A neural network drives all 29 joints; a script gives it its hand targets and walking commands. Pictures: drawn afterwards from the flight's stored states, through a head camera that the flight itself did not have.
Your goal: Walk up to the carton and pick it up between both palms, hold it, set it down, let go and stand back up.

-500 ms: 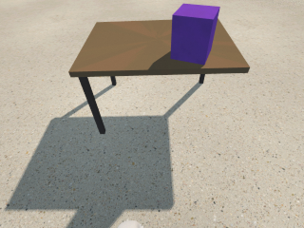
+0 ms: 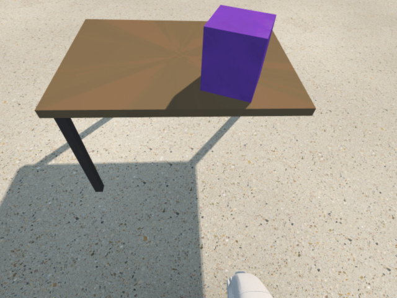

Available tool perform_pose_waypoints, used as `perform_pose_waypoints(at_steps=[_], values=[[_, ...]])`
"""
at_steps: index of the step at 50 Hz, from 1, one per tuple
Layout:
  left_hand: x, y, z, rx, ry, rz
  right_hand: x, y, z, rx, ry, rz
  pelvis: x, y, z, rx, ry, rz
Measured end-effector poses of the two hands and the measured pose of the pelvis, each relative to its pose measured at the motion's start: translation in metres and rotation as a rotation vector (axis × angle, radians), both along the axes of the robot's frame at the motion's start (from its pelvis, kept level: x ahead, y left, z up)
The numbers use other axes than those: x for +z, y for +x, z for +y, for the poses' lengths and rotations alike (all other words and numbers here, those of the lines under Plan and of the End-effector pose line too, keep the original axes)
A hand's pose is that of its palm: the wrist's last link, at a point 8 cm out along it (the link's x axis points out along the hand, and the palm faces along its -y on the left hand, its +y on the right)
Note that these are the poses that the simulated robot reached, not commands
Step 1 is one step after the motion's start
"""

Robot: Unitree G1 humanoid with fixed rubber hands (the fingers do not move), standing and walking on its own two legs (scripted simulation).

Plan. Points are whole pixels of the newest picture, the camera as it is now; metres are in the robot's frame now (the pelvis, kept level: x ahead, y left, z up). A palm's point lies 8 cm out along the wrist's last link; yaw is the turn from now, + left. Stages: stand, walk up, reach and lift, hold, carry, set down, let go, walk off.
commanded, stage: walk up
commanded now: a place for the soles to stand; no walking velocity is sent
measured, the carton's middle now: (236, 54) +0.93 -0.17 +0.00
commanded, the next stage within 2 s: none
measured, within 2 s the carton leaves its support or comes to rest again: neither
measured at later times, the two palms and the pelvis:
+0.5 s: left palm (122, 285) +0.19 +0.18 -0.14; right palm (332, 215) +0.31 -0.34 -0.09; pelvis +0.20 -0.09 -0.01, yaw +2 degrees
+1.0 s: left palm (171, 172) +0.47 +0.07 -0.11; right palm (353, 205) +0.36 -0.45 -0.14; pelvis +0.35 -0.18 -0.02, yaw +0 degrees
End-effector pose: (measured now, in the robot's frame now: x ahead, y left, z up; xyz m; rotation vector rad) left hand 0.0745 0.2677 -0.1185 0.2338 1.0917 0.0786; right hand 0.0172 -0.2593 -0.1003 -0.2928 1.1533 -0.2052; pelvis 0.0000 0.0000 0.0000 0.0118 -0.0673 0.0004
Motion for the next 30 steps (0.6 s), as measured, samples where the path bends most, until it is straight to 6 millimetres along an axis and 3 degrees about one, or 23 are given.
perform_pose_waypoints(at_steps=[5, 9, 13, 18, 23, 27, 30], values=[[0.011, 0.077, -0.037, -0.066, 0.028, -0.076, -0.023, 0.018, -0.038, -0.036, 0.031, 0.056, -0.010, 0.045, -0.030, -0.013, 0.019, 0.018], [0.006, 0.114, -0.066, -0.059, 0.064, -0.118, -0.046, 0.055, -0.068, -0.032, 0.055, 0.072, -0.025, 0.080, -0.058, -0.013, -0.009, 0.011], [0.006, 0.120, -0.083, 0.018, 0.064, -0.098, -0.043, 0.113, -0.081, 0.022, 0.065, 0.046, -0.021, 0.108, -0.073, 0.003, 0.001, 0.004], [0.003, 0.110, -0.091, 0.088, 0.052, -0.015, -0.018, 0.198, -0.087, 0.097, 0.062, -0.083, -0.011, 0.142, -0.085, 0.011, -0.017, 0.000], [-0.015, 0.108, -0.092, 0.143, 0.023, 0.072, 0.004, 0.271, -0.082, 0.155, 0.042, -0.176, -0.010, 0.179, -0.090, 0.026, -0.036, 0.003], [-0.039, 0.123, -0.091, 0.155, -0.014, 0.126, 0.010, 0.315, -0.078, 0.169, 0.002, -0.237, -0.021, 0.213, -0.089, 0.034, -0.010, -0.007], [-0.046, 0.148, -0.096, 0.120, -0.035, 0.169, 0.010, 0.326, -0.082, 0.144, -0.032, -0.244, -0.023, 0.235, -0.089, 0.015, -0.006, -0.008]])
